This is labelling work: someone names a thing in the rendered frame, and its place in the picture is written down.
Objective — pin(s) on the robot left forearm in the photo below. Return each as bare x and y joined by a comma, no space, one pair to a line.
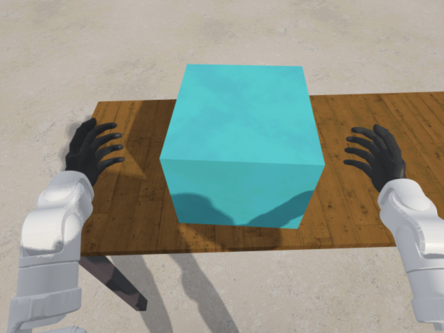
47,284

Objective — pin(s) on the table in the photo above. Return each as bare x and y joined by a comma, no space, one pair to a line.
133,213

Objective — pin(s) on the carton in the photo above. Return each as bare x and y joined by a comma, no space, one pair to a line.
242,147

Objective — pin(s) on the right robot hand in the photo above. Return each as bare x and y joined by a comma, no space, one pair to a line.
385,162

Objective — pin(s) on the robot right forearm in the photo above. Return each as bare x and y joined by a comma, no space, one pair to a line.
419,236

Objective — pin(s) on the left robot hand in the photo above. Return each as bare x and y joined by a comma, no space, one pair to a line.
83,155

